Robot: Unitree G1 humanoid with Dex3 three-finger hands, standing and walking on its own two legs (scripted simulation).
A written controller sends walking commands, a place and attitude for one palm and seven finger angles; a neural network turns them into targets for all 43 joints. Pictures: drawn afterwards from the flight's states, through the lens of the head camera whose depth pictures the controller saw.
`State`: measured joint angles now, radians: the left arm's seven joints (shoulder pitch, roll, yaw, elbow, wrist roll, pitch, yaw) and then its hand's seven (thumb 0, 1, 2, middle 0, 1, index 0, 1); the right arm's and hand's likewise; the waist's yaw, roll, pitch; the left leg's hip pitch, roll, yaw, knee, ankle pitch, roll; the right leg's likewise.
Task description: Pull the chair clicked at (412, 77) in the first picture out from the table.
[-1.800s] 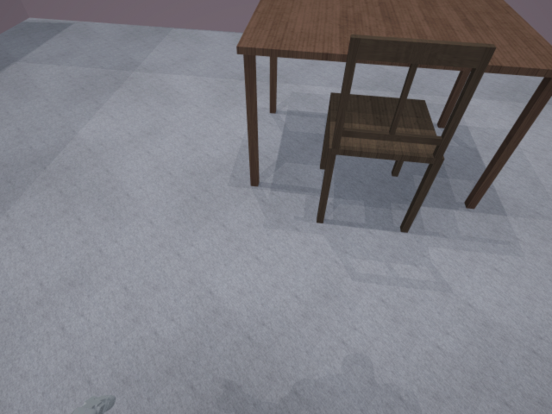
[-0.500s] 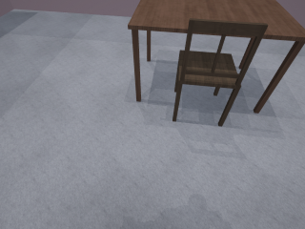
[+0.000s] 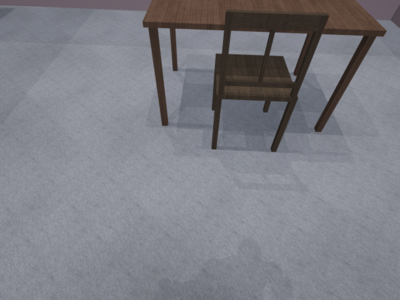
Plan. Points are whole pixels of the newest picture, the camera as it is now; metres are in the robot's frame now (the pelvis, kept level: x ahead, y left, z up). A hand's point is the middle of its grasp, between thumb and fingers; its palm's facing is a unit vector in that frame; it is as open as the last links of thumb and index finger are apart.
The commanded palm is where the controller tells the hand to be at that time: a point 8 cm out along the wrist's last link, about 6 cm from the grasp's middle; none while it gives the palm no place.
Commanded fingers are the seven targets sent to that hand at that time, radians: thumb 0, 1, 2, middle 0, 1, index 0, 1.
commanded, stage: walk to a spot facing it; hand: left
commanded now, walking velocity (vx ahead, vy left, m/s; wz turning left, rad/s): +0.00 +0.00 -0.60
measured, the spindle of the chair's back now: (266, 57) +1.13 -0.23 -0.10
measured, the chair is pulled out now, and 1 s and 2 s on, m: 0.00 0.00 0.00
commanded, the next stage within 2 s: none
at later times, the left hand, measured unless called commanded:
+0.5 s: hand out of the picture +0.07 +0.17 -0.16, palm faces -0.20 -0.95 -0.25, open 7.4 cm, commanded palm none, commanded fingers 0.00 0.90 0.90 -0.20 -0.30 -0.20 -0.30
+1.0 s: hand (166, 262) +0.23 +0.10 -0.17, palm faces -0.57 -0.81 -0.16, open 7.4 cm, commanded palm none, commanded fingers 0.00 0.90 0.90 -0.20 -0.30 -0.20 -0.30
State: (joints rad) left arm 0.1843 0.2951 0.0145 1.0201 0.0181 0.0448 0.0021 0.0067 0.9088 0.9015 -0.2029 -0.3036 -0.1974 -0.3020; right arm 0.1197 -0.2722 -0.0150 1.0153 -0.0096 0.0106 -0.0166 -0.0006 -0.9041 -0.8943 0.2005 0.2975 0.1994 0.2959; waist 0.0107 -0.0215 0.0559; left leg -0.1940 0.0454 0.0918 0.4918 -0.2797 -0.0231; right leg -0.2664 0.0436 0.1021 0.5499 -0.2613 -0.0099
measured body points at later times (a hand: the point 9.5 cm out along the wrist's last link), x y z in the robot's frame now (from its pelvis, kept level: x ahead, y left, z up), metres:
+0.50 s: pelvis -0.02 -0.02 +0.00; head +0.02 -0.04 +0.45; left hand +0.08 +0.22 -0.14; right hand +0.02 -0.30 -0.14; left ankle -0.01 +0.14 -0.68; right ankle +0.00 -0.11 -0.74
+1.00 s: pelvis +0.05 -0.02 +0.00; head +0.09 -0.01 +0.45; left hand +0.26 +0.14 -0.16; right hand -0.13 -0.19 -0.13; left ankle +0.01 +0.13 -0.74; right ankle +0.04 -0.20 -0.65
